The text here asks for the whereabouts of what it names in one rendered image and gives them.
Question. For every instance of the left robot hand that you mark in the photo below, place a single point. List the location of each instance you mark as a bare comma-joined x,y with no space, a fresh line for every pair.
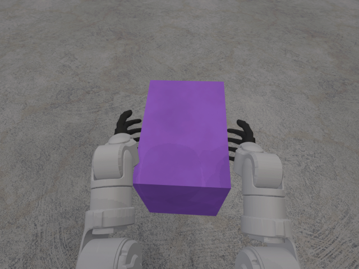
122,125

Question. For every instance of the carton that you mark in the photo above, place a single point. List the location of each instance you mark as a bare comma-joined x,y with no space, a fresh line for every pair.
183,148

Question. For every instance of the right robot hand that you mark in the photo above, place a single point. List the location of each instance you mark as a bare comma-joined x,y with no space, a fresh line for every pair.
247,136

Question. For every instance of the left robot forearm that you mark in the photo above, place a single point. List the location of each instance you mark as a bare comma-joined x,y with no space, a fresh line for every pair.
111,207

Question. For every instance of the right robot forearm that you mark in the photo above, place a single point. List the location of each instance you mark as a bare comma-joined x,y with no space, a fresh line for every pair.
264,207

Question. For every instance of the left robot upper arm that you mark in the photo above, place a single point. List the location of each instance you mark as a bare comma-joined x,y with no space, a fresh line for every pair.
111,253

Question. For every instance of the right robot upper arm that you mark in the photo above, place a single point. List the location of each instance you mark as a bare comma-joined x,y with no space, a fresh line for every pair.
265,258

